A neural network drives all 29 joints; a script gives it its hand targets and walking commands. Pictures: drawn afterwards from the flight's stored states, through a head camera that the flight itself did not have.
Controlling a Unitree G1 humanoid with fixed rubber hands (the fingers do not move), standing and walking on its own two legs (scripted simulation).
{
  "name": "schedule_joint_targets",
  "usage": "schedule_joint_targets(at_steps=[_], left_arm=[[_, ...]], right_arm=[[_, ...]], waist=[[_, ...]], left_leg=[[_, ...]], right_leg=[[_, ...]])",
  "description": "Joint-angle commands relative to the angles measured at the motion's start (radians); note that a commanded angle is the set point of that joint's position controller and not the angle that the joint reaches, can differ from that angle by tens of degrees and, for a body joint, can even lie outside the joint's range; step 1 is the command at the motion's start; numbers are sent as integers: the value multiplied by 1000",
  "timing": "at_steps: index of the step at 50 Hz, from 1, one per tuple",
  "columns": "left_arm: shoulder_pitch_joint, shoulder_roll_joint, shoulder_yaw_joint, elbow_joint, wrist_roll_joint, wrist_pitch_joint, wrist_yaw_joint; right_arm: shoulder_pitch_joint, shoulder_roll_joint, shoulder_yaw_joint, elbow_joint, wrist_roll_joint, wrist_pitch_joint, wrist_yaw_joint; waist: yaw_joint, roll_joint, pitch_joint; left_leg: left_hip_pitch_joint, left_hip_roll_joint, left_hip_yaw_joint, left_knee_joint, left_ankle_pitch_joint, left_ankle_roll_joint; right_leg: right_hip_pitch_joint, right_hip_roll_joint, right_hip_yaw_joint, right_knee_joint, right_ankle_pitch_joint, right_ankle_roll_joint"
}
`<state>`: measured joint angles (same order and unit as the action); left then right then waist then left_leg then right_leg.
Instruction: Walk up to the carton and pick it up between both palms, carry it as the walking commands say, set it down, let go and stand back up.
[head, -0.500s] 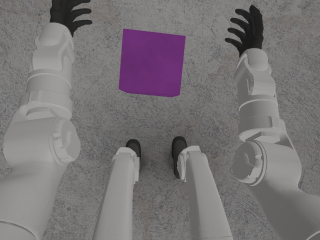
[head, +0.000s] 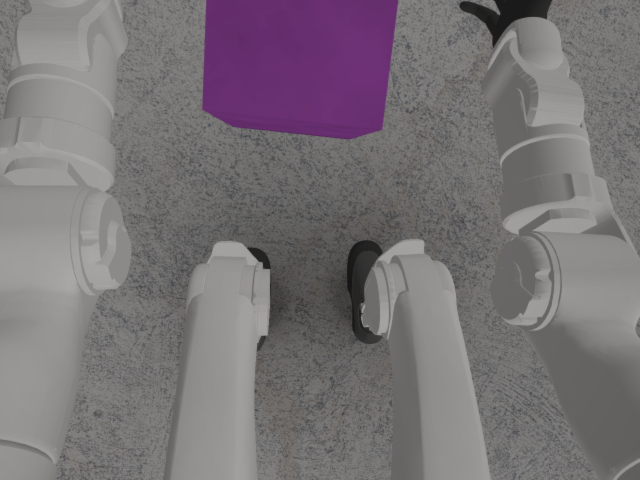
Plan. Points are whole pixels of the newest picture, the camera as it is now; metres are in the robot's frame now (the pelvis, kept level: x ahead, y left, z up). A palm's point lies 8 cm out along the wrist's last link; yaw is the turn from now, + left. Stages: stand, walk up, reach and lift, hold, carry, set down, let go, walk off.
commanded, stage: reach and lift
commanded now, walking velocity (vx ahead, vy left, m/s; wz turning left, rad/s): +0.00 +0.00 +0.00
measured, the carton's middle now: (298, 56) +0.55 +0.03 -0.34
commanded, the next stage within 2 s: none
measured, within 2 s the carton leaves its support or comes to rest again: neither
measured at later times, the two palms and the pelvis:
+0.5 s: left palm (159, 21) +0.56 +0.20 -0.27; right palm (455, 64) +0.53 -0.17 -0.27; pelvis -0.01 +0.00 -0.09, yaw +0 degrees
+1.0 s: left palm (167, 22) +0.56 +0.19 -0.27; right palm (449, 63) +0.53 -0.16 -0.27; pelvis -0.01 +0.00 -0.10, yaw +0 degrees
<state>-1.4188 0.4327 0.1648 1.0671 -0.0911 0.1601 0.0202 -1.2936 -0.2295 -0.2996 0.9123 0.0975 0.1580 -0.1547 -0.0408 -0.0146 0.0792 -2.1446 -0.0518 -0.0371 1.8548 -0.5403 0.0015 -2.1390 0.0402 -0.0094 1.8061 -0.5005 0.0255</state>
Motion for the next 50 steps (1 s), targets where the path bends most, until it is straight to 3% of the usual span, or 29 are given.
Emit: schedule_joint_targets(at_steps=[1,18,25,31,42,50], left_arm=[[-303,113,-5,-75,-8,-27,10],[-408,146,-108,6,-92,-81,34],[-460,174,-130,18,-125,-94,33],[-444,186,-132,21,-130,-94,36],[-455,156,-155,64,-147,-93,25],[-485,133,-169,72,-144,-95,33]], right_arm=[[-246,-125,-1,-64,10,-31,2],[-353,-181,75,44,77,-94,4],[-418,-201,104,66,108,-108,2],[-410,-206,116,71,118,-108,-5],[-422,-187,120,120,118,-107,-3],[-454,-169,132,124,121,-112,-7]], waist=[[-2,109,-1120],[-12,102,-1013],[1,76,-989],[4,80,-968],[-12,79,-883],[-7,78,-892]], left_leg=[[603,7,34,-109,307,-31],[551,33,6,119,326,-22],[497,42,10,178,303,-20],[498,44,16,204,325,-18],[442,44,10,183,261,-15],[470,39,7,175,256,-13]], right_leg=[[559,25,-68,-37,278,20],[481,4,-53,192,300,18],[515,-3,-47,254,308,19],[543,3,-45,274,346,16],[500,2,-40,260,289,12],[496,8,-41,250,272,12]])
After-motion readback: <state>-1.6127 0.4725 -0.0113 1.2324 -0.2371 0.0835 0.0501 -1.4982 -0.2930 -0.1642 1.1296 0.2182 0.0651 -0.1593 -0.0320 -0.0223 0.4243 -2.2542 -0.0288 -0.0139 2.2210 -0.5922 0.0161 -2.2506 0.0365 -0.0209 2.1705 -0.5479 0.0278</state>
